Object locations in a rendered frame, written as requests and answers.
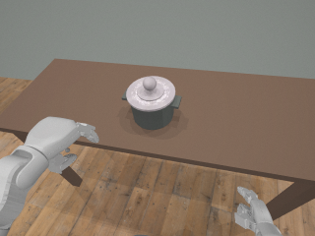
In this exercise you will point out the pot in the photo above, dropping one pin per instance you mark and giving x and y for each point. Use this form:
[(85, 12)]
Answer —
[(154, 120)]

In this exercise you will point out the robot right hand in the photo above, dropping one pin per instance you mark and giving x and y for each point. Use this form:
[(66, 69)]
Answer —
[(248, 217)]

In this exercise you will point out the robot left hand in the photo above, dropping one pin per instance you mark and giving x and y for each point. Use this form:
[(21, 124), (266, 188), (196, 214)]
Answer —
[(52, 135)]

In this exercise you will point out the lid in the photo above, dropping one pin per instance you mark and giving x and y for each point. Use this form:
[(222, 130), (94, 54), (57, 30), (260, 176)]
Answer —
[(150, 100)]

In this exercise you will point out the left robot forearm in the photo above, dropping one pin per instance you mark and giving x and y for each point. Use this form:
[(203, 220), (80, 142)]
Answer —
[(19, 171)]

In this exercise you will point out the knob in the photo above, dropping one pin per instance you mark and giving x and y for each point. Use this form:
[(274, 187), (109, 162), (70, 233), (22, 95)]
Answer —
[(149, 83)]

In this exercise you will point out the table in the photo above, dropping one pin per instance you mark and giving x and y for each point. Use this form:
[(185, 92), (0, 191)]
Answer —
[(253, 124)]

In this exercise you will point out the right robot forearm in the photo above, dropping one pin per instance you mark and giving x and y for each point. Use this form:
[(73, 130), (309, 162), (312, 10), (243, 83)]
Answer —
[(267, 229)]

